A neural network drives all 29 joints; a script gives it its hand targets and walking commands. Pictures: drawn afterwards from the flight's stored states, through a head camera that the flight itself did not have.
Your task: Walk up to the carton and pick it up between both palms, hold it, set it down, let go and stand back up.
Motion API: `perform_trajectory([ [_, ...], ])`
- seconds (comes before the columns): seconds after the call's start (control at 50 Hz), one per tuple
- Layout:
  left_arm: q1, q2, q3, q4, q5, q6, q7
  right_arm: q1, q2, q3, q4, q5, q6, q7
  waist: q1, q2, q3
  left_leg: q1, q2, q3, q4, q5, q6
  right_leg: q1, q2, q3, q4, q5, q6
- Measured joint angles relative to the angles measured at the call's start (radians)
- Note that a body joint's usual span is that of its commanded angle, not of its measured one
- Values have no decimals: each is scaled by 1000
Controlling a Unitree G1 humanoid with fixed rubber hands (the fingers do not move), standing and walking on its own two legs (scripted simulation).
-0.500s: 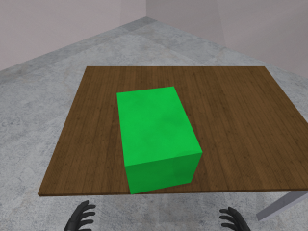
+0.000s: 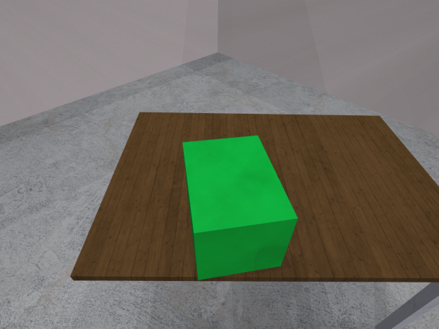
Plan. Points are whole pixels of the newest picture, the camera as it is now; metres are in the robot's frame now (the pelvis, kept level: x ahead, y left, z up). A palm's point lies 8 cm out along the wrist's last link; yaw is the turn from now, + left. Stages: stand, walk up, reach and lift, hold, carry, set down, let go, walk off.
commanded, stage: stand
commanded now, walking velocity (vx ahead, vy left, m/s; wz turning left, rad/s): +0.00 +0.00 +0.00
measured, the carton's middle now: (230, 202) +0.46 -0.01 -0.06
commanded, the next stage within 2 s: none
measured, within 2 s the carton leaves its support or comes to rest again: neither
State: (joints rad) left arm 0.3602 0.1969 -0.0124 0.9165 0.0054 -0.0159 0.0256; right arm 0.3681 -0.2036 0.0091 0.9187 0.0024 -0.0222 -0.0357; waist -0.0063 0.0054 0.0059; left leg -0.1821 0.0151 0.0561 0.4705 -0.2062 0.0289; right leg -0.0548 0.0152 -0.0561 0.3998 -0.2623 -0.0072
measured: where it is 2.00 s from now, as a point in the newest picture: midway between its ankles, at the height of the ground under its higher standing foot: outside the picture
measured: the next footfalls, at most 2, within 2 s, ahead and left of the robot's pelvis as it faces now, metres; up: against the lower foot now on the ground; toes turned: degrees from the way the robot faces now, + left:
left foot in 0.94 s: -0.24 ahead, +0.17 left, +0.00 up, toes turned +1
right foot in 1.20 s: -0.05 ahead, -0.13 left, +0.00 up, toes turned -7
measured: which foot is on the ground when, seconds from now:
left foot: down 0.00-0.70, up 0.72-0.92, down 0.94-1.00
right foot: down 0.00-0.94, up 0.96-1.00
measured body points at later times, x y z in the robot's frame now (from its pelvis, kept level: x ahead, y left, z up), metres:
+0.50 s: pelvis -0.07 +0.04 -0.01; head -0.10 +0.04 +0.44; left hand -0.10 +0.26 -0.16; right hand -0.08 -0.20 -0.16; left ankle +0.03 +0.10 -0.74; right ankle -0.03 -0.11 -0.73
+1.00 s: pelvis -0.18 +0.04 -0.06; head -0.23 +0.07 +0.39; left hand -0.14 +0.30 -0.22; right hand -0.24 -0.21 -0.19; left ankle -0.28 +0.17 -0.74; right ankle -0.05 -0.08 -0.72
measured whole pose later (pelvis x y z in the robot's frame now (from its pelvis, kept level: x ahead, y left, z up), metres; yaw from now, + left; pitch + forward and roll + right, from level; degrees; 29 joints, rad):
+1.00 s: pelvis -0.18 +0.04 -0.06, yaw -2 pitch -5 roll +3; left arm 0.31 0.24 0.10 0.96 0.06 0.06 0.05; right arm 0.54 -0.16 -0.06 0.95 -0.02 0.01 -0.02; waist 0.01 -0.13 -0.04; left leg -0.11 -0.01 0.07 0.85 -0.66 -0.03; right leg -0.65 -0.06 0.02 1.07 -0.49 0.03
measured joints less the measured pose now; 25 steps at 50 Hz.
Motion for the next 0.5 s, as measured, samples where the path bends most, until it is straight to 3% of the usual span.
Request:
perform_trajectory([
  [0.36,17,-21,-12,106,6,15,3,40,29,-5,75,-1,24,-2,-2,2,5,-78,-43,12,-7,76,38,-111,-46,6,72,39,37],
  [0.5,63,-34,8,116,15,20,2,25,25,-41,69,-5,43,-5,10,11,-4,-120,-61,21,-17,52,39,-190,-60,25,149,-87,29],
])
